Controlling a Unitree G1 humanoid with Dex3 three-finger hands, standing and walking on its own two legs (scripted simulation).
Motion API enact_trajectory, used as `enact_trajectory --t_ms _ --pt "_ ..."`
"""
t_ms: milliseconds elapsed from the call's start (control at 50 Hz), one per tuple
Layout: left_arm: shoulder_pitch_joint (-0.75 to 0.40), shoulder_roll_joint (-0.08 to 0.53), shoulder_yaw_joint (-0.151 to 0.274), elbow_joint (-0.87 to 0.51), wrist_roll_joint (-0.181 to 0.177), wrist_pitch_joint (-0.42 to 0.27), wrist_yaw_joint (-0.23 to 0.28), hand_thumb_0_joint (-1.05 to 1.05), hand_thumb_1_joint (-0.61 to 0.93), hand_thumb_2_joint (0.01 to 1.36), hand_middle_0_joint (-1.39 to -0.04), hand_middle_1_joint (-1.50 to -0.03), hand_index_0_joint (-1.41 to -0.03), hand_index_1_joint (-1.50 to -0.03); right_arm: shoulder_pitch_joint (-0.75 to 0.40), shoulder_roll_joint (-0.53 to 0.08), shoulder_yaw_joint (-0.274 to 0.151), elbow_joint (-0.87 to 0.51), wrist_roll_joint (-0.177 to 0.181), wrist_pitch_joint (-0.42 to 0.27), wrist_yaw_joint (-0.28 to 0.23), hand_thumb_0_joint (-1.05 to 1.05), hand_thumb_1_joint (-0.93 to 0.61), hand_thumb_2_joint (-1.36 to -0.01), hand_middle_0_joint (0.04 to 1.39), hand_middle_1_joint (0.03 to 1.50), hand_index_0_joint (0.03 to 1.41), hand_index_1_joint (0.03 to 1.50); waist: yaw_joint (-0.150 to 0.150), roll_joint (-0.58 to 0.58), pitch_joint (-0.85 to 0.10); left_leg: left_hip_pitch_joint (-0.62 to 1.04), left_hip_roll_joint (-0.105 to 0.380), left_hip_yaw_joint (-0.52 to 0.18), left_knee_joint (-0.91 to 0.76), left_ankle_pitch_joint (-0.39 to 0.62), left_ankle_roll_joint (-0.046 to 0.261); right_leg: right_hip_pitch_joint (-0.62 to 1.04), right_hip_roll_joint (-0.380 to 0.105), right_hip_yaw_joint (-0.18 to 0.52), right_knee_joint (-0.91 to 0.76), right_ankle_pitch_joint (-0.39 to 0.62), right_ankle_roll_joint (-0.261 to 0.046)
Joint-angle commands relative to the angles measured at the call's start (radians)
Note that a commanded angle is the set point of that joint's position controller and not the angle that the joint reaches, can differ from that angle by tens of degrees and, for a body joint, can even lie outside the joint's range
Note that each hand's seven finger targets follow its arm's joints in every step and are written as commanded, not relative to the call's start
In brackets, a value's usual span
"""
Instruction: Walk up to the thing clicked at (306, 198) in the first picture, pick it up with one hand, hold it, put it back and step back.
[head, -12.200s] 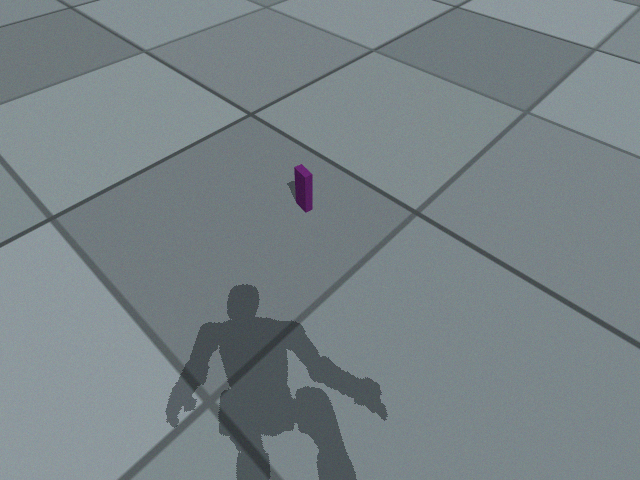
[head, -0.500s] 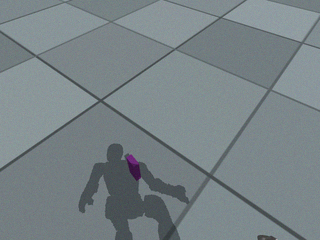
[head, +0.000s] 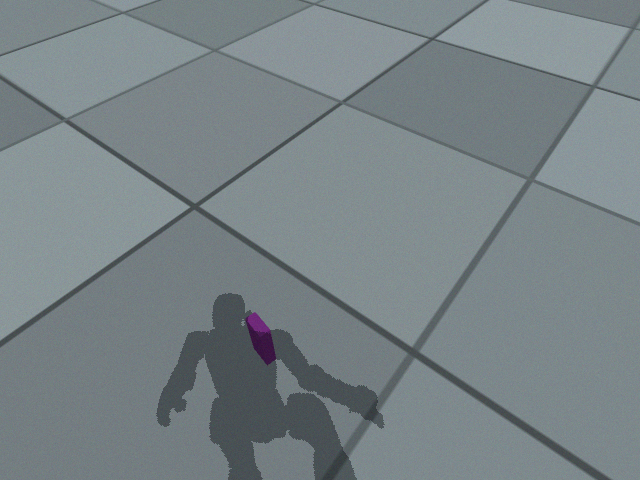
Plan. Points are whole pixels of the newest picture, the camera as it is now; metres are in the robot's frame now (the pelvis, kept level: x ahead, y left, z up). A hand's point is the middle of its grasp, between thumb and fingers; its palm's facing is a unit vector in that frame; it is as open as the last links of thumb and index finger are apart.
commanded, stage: stand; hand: left
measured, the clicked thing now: (261, 339) +0.64 +0.18 -0.68
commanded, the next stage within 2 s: walk up in 0.34 s
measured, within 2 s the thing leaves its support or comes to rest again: neither
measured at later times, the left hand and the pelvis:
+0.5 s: hand out of the picture +0.06 +0.27 -0.15, palm faces +0.04 -0.94 -0.34, open 7.3 cm; pelvis +0.00 +0.00 +0.00, yaw +2 degrees
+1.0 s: hand (134, 440) +0.22 +0.28 -0.16, palm faces -0.11 -0.92 -0.37, open 7.4 cm; pelvis +0.15 +0.00 -0.02, yaw -3 degrees
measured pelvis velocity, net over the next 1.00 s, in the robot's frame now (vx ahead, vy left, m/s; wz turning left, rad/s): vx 0.15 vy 0.00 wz -0.05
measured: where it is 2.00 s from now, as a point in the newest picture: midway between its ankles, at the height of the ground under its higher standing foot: outside the picture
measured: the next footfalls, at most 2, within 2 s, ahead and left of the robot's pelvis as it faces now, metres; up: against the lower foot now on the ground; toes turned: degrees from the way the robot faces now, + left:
left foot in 0.60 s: +0.08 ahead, +0.15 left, +0.00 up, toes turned +4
right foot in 1.00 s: +0.28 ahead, -0.13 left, +0.00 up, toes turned -5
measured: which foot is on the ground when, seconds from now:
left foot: down 0.00-0.42, up 0.44-0.58, down 0.60-1.00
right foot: down 0.00-0.60, up 0.62-0.98, down 1.00-1.00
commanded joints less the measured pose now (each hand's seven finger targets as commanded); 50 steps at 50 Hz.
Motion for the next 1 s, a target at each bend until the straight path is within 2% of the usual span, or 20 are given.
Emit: enact_trajectory --t_ms 0,300,320,340,360,400,420,460,500,540,560,580,600,620,640,680,720,820,940,980 --pt "-0.033 0.215 0.043 -0.054 0.001 -0.021 0.014 0.0 0.9 0.9 -0.2 -0.3 -0.2 -0.3 -0.03 -0.206 -0.033 -0.06 -0.003 -0.027 -0.013 0.0 -0.9 -0.9 0.2 0.3 0.2 0.3 0.009 -0.007 -0.088 -0.094 0.095 -0.061 -0.054 0.132 0.044 0.111 -0.112 0.108 -0.036 0.135 -0.025" --pt "-0.04 0.215 0.042 -0.056 0.0 -0.014 0.009 0.0 0.9 0.9 -0.2 -0.3 -0.2 -0.3 -0.005 -0.212 -0.03 -0.056 -0.006 -0.028 -0.014 0.0 -0.9 -0.9 0.2 0.3 0.2 0.3 0.006 -0.001 -0.057 -0.116 0.096 -0.059 -0.071 0.064 0.045 0.081 -0.107 0.118 -0.05 0.035 -0.028" --pt "0.031 0.267 0.101 -0.112 0.017 -0.02 -0.013 0.0 0.9 0.9 -0.2 -0.3 -0.2 -0.3 0.046 -0.269 -0.073 -0.104 -0.017 -0.042 0.002 0.0 -0.9 -0.9 0.2 0.3 0.2 0.3 0.017 -0.015 -0.142 -0.118 0.043 -0.049 0.006 -0.343 0.109 0.123 -0.049 0.1 0.008 -0.415 -0.068" --pt "0.064 0.275 0.111 -0.1 0.027 -0.018 -0.02 0.0 0.9 0.9 -0.2 -0.3 -0.2 -0.3 0.05 -0.276 -0.081 -0.105 -0.027 -0.042 0.009 0.0 -0.9 -0.9 0.2 0.3 0.2 0.3 0.034 -0.011 -0.079 -0.228 0.05 -0.073 0.032 -0.48 0.119 0.098 -0.067 0.142 0.021 -0.568 -0.085" --pt "0.087 0.279 0.119 -0.101 0.03 -0.016 -0.024 0.0 0.9 0.9 -0.2 -0.3 -0.2 -0.3 0.017 -0.265 -0.079 -0.123 -0.031 -0.04 0.013 0.0 -0.9 -0.9 0.2 0.3 0.2 0.3 0.053 -0.027 -0.009 -0.321 0.028 -0.053 0.071 -0.497 0.11 0.067 -0.091 0.195 -0.015 -0.636 -0.097" --pt "0.122 0.308 0.139 -0.123 0.029 -0.017 -0.024 0.0 0.9 0.9 -0.2 -0.3 -0.2 -0.3 -0.018 -0.212 -0.075 -0.165 -0.032 -0.045 0.02 0.0 -0.9 -0.9 0.2 0.3 0.2 0.3 0.077 -0.154 0.059 -0.425 -0.021 0.061 0.285 -0.257 0.081 0.088 -0.241 0.357 -0.155 -0.635 -0.173" --pt "0.133 0.324 0.15 -0.138 0.032 -0.024 -0.021 0.0 0.9 0.9 -0.2 -0.3 -0.2 -0.3 -0.01 -0.21 -0.084 -0.174 -0.035 -0.048 0.016 0.0 -0.9 -0.9 0.2 0.3 0.2 0.3 0.088 -0.184 0.059 -0.481 0.024 0.039 0.404 -0.238 0.065 0.131 -0.314 0.428 -0.195 -0.518 -0.229" --pt "0.175 0.326 0.153 -0.157 0.036 -0.032 -0.021 0.0 0.9 0.9 -0.2 -0.3 -0.2 -0.3 -0.019 -0.226 -0.093 -0.194 -0.034 -0.06 0.018 0.0 -0.9 -0.9 0.2 0.3 0.2 0.3 0.09 -0.148 0.036 -0.51 0.06 -0.004 0.404 -0.269 0.082 0.187 -0.323 0.436 -0.181 -0.366 -0.259" --pt "0.11 0.316 0.15 -0.197 0.042 -0.026 -0.029 0.0 0.9 0.9 -0.2 -0.3 -0.2 -0.3 0.054 -0.228 -0.107 -0.19 -0.035 -0.064 0.032 0.0 -0.9 -0.9 0.2 0.3 0.2 0.3 0.044 -0.158 -0.011 -0.346 0.059 0.015 0.359 -0.29 0.082 0.054 -0.267 0.342 -0.181 -0.481 -0.221" --pt "-0.059 0.315 0.141 -0.264 0.038 -0.01 -0.038 0.0 0.9 0.9 -0.2 -0.3 -0.2 -0.3 0.279 -0.232 -0.132 -0.136 -0.028 -0.062 0.036 0.0 -0.9 -0.9 0.2 0.3 0.2 0.3 -0.105 -0.184 -0.031 0.027 0.04 0.064 0.198 -0.141 0.1 -0.275 -0.183 0.19 -0.08 -0.55 -0.156" --pt "-0.099 0.255 0.126 -0.291 0.034 0.0 -0.038 0.0 0.9 0.9 -0.2 -0.3 -0.2 -0.3 0.417 -0.244 -0.151 -0.091 -0.034 -0.064 0.027 0.0 -0.9 -0.9 0.2 0.3 0.2 0.3 -0.175 -0.057 -0.044 0.247 0.005 0.066 0.156 -0.059 0.084 -0.471 -0.09 0.098 0.125 -0.556 -0.101" --pt "-0.091 0.171 0.103 -0.313 0.028 0.006 -0.038 0.0 0.9 0.9 -0.2 -0.3 -0.2 -0.3 0.503 -0.3 -0.173 -0.076 -0.052 -0.066 0.01 0.0 -0.9 -0.9 0.2 0.3 0.2 0.3 -0.221 0.223 -0.023 0.285 0.12 -0.165 -0.036 -0.258 0.08 -0.636 0.07 -0.006 0.467 -0.574 -0.07" --pt "-0.044 0.153 0.096 -0.323 0.02 0.013 -0.03 0.0 0.9 0.9 -0.2 -0.3 -0.2 -0.3 0.419 -0.357 -0.176 -0.129 -0.063 -0.071 -0.006 0.0 -0.9 -0.9 0.2 0.3 0.2 0.3 -0.166 0.267 0.028 0.154 0.314 -0.522 -0.193 -0.519 0.088 -0.72 0.145 0.113 0.706 -0.47 -0.049" --pt "0.0 0.227 0.111 -0.304 0.02 0.014 -0.024 0.0 0.9 0.9 -0.2 -0.3 -0.2 -0.3 0.26 -0.396 -0.177 -0.187 -0.047 -0.075 -0.012 0.0 -0.9 -0.9 0.2 0.3 0.2 0.3 -0.104 0.136 0.071 -0.041 0.384 -0.601 -0.248 -0.621 0.153 -0.619 0.07 0.242 0.735 -0.356 -0.053" --pt "0.077 0.262 0.116 -0.274 0.011 0.015 -0.029 0.0 0.9 0.9 -0.2 -0.3 -0.2 -0.3 0.178 -0.388 -0.167 -0.207 -0.041 -0.081 -0.012 0.0 -0.9 -0.9 0.2 0.3 0.2 0.3 -0.044 0.083 0.083 -0.112 0.357 -0.515 -0.239 -0.617 0.169 -0.521 0.017 0.27 0.713 -0.281 -0.061" --pt "0.214 0.278 0.122 -0.218 0.004 0.013 -0.041 0.0 0.9 0.9 -0.2 -0.3 -0.2 -0.3 0.069 -0.331 -0.147 -0.249 -0.031 -0.087 -0.005 0.0 -0.9 -0.9 0.2 0.3 0.2 0.3 0.041 0.127 0.061 -0.09 0.272 -0.305 -0.181 -0.489 0.187 -0.462 -0.002 0.219 0.704 -0.207 -0.037" --pt "0.235 0.271 0.129 -0.204 0.013 0.009 -0.05 0.0 0.9 0.9 -0.2 -0.3 -0.2 -0.3 0.096 -0.292 -0.142 -0.265 -0.024 -0.098 0.001 0.0 -0.9 -0.9 0.2 0.3 0.2 0.3 0.022 0.144 0.054 -0.057 0.235 -0.178 -0.156 -0.313 0.196 -0.433 -0.012 0.172 0.634 -0.151 -0.018" --pt "0.092 0.243 0.114 -0.285 0.014 -0.006 -0.069 0.0 0.9 0.9 -0.2 -0.3 -0.2 -0.3 0.191 -0.316 -0.141 -0.267 -0.018 -0.107 0.005 0.0 -0.9 -0.9 0.2 0.3 0.2 0.3 -0.036 0.127 0.116 -0.051 0.24 -0.073 -0.144 -0.126 0.224 -0.398 -0.044 0.133 0.401 -0.085 -0.001" --pt "0.14 0.22 0.114 -0.284 0.016 -0.024 -0.067 0.0 0.9 0.9 -0.2 -0.3 -0.2 -0.3 0.191 -0.308 -0.133 -0.32 -0.016 -0.087 0.006 0.0 -0.9 -0.9 0.2 0.3 0.2 0.3 0.002 0.106 0.025 -0.116 0.215 0.029 0.084 0.189 0.2 -0.098 -0.006 -0.006 0.232 -0.056 -0.04" --pt "0.317 0.279 0.146 -0.241 0.013 -0.041 -0.048 0.0 0.9 0.9 -0.2 -0.3 -0.2 -0.3 0.24 -0.246 -0.107 -0.333 -0.005 -0.081 0.004 0.0 -0.9 -0.9 0.2 0.3 0.2 0.3 0.085 -0.109 -0.104 -0.185 0.12 0.105 0.471 0.262 0.145 0.182 0.031 0.015 0.135 -0.059 -0.068"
